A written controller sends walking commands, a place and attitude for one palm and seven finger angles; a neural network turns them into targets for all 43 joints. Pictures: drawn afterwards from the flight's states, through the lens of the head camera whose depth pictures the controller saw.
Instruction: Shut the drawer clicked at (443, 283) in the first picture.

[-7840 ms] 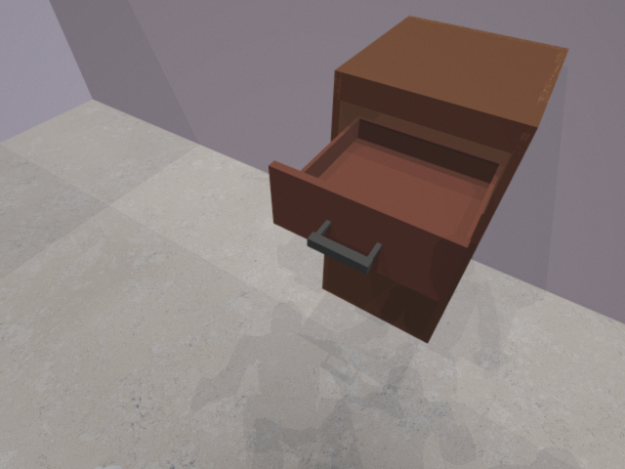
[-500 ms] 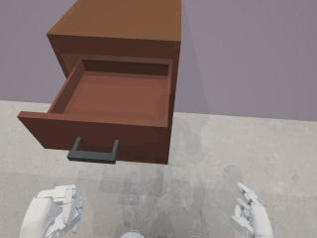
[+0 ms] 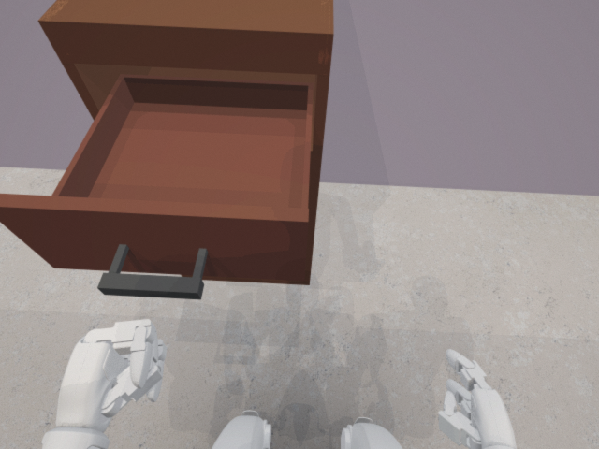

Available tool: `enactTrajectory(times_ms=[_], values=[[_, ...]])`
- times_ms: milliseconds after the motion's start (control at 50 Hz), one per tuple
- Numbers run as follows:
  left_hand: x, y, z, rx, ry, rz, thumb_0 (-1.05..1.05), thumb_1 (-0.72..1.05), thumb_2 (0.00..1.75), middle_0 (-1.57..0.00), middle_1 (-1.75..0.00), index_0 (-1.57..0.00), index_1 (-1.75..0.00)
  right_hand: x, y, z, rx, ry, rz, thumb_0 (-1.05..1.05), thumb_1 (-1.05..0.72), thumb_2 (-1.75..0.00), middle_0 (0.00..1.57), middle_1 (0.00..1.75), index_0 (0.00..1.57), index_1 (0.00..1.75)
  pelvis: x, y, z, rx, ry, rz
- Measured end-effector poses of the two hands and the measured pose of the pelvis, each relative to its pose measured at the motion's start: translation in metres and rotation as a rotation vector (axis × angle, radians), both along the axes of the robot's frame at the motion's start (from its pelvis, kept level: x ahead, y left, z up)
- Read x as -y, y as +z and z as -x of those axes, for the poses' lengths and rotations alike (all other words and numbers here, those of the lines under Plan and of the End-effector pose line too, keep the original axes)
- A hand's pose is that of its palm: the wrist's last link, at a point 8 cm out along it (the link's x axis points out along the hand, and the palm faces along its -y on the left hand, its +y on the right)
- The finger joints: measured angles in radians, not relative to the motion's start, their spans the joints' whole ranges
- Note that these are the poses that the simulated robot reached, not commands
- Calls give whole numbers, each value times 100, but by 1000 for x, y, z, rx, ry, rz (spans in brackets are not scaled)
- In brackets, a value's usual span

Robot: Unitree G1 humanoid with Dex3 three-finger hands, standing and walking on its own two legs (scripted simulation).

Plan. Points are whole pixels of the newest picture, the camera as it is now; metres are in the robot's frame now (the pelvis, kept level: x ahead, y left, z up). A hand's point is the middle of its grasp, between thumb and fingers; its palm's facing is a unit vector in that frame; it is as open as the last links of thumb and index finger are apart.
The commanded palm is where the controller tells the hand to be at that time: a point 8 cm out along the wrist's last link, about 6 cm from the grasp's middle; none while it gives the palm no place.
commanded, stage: bring the fist close to the handle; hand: left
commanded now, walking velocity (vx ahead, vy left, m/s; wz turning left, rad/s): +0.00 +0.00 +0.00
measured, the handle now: (157, 270) +0.33 +0.21 +0.03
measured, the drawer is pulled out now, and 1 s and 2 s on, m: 0.29 0.29 0.18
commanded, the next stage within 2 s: push the drawer shut in 0.60 s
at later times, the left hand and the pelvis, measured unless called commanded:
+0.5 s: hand (160, 354) +0.23 +0.18 +0.03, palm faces -0.02 -1.00 -0.04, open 3.3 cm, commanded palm +0.20 +0.23 +0.03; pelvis +0.00 +0.01 -0.01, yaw +0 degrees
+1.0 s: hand (169, 340) +0.24 +0.17 +0.03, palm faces -0.04 -1.00 -0.04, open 3.3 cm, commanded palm +0.23 +0.23 +0.03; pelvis -0.01 +0.01 -0.02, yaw +0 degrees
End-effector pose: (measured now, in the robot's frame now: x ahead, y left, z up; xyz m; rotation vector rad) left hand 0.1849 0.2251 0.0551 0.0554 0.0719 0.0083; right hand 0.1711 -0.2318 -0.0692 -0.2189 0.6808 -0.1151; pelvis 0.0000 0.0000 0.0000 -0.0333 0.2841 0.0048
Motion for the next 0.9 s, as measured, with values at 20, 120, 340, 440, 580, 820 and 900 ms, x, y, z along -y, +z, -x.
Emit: enactTrajectory(times_ms=[20,120,340,440,580,820,900], values=[[0,-2,-2,1,-4,1,2,90,90,-140,-160,-140,-160,0,-1,0,-2,1,1,1,-90,-90,20,30,20,30,0,-1,0,-4,0,0],[1,-11,-8,3,-12,11,2,90,90,-140,-160,-140,-160,-1,-7,-2,-14,-3,4,1,-90,-90,20,30,20,30,-1,-6,0,-22,-4,1],[-8,-27,-21,11,-15,13,2,89,90,-140,-160,-140,-160,-3,-20,1,-53,6,17,1,-90,-90,20,30,20,30,-4,-17,4,-50,-5,9],[-10,-22,-22,10,-20,17,2,90,90,-139,-160,-140,-160,-6,-18,5,-61,-4,11,1,-90,-90,20,30,20,30,-7,-14,3,-50,-3,13],[-6,-23,-22,2,-26,26,2,90,90,-140,-160,-140,-160,-9,-15,7,-59,-3,13,1,-90,-90,20,30,20,30,-11,-13,2,-52,-6,13],[-6,-23,-13,26,-14,6,2,89,90,-140,-160,-140,-160,-14,-16,1,-46,20,18,1,-90,-90,20,30,20,30,-13,-17,5,-52,-3,15],[-7,-24,-24,55,-21,7,2,89,90,-140,-160,-140,-160,-14,-20,1,-52,34,23,1,-90,-90,20,30,20,30,-12,-20,7,-57,1,18]])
